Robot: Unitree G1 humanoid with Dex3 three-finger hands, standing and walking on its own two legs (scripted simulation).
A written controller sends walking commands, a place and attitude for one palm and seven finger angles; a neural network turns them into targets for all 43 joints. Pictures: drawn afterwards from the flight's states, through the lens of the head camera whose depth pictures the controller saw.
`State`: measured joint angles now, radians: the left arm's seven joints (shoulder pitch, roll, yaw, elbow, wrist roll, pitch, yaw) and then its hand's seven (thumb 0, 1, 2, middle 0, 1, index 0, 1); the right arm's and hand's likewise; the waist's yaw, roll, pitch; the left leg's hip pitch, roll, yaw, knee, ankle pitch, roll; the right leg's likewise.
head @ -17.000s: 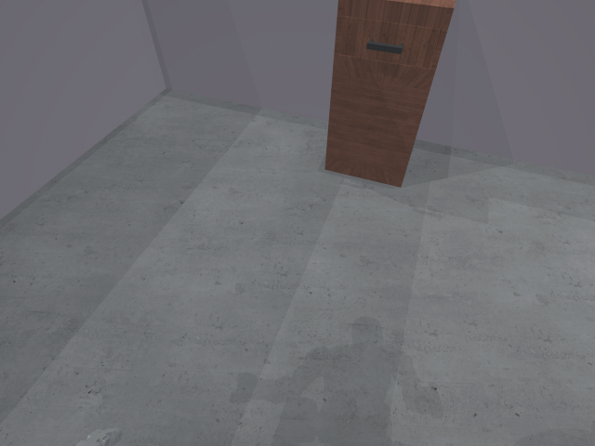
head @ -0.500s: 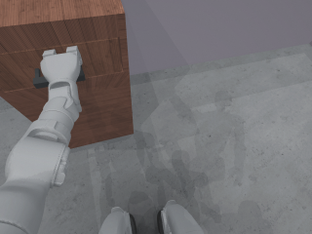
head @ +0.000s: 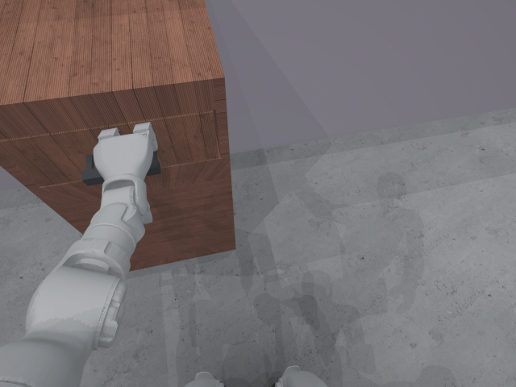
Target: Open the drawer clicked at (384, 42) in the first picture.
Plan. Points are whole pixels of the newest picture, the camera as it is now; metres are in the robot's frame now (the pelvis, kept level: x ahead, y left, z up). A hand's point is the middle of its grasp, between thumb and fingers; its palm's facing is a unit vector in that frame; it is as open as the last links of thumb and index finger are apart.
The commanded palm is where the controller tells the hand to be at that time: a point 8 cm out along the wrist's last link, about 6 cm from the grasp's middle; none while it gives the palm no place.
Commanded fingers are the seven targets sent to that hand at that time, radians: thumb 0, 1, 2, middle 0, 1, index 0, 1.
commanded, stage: re-aim the fingers above the handle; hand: left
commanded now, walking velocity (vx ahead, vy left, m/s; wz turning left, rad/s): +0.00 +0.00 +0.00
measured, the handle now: (122, 163) +0.52 +0.20 -0.04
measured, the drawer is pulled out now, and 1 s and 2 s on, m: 0.00 0.00 0.00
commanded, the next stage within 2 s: lower the fingers behind the handle in 1.86 s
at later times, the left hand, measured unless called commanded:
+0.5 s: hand (132, 171) +0.48 +0.17 -0.01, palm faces -0.06 -0.05 -1.00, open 13.2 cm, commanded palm +0.48 +0.19 +0.07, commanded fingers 0.00 -0.50 0.30 -0.30 -1.20 -0.30 -1.20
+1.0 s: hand (121, 166) +0.48 +0.18 +0.01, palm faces -0.03 -0.03 -1.00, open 13.4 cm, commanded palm +0.47 +0.20 +0.08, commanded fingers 0.00 -0.50 0.30 -0.30 -1.20 -0.30 -1.20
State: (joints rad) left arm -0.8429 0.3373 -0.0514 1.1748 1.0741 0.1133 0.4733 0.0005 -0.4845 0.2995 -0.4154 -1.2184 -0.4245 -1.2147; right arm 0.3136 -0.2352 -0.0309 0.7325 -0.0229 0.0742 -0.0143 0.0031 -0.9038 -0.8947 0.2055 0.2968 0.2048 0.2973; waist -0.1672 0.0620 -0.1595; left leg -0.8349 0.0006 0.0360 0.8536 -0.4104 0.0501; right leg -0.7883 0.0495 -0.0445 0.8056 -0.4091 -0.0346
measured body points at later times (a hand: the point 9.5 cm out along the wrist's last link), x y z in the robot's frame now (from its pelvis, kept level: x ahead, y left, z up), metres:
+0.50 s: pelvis -0.01 -0.01 +0.00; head +0.10 -0.01 +0.44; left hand +0.48 +0.17 +0.05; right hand -0.03 -0.28 -0.13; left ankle -0.02 +0.09 -0.69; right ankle -0.03 -0.10 -0.69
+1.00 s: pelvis -0.01 +0.00 +0.00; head +0.09 -0.01 +0.44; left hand +0.48 +0.18 +0.07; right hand -0.02 -0.27 -0.13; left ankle -0.02 +0.09 -0.69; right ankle -0.03 -0.10 -0.69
